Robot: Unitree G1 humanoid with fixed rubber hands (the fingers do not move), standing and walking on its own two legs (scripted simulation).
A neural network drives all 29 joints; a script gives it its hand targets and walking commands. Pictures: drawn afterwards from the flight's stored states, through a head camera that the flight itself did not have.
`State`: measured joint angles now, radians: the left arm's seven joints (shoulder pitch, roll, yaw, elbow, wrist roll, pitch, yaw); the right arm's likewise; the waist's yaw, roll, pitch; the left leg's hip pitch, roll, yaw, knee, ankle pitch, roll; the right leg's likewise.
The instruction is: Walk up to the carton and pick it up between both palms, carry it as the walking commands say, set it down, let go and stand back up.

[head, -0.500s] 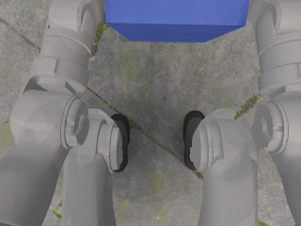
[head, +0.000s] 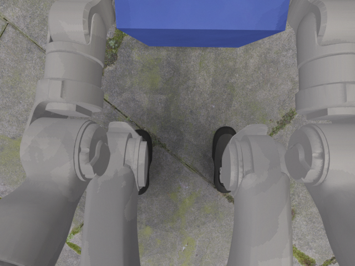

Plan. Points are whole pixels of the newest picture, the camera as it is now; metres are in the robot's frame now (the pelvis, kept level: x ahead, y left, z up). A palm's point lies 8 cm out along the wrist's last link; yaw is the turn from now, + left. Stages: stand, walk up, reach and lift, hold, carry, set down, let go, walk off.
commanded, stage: reach and lift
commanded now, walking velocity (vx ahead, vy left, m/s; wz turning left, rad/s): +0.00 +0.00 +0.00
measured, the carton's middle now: out of the picture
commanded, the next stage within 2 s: none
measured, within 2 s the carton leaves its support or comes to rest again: neither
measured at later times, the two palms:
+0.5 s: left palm out of the picture +0.54 +0.12 -0.08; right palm out of the picture +0.54 -0.18 -0.07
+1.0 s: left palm out of the picture +0.52 +0.12 -0.01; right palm out of the picture +0.52 -0.18 +0.00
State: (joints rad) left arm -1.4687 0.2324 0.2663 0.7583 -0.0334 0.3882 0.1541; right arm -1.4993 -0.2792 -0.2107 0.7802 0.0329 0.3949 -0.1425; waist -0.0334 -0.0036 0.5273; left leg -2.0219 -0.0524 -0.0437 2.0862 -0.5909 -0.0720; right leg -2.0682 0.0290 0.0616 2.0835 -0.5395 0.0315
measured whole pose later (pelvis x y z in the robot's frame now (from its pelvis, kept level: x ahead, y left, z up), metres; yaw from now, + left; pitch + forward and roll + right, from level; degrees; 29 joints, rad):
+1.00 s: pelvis -0.03 +0.01 +0.09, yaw -2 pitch +24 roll +1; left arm -1.35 0.11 0.39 0.59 0.09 0.48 0.12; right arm -1.40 -0.20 -0.34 0.64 -0.07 0.48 -0.08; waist -0.03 -0.01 0.52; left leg -1.69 -0.04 -0.04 1.76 -0.48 -0.04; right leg -1.73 0.04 0.08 1.74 -0.43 0.06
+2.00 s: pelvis -0.03 +0.01 +0.20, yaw -2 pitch +13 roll +1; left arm -1.12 0.06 0.37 0.53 0.09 0.46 0.10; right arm -1.16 -0.10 -0.33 0.55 -0.11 0.48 -0.08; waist -0.01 -0.01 0.52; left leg -1.21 -0.04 -0.05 1.39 -0.41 -0.04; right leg -1.24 0.03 0.07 1.37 -0.36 0.04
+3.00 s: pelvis +0.10 +0.00 +0.34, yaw -3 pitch +17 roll +1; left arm -0.38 -0.16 0.33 0.46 0.25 0.40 0.01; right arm -0.40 0.13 -0.32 0.47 -0.25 0.40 0.00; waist 0.00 -0.01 -0.11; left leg -0.68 -0.01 -0.05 0.65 -0.27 -0.02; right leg -0.71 0.01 0.08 0.66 -0.24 0.02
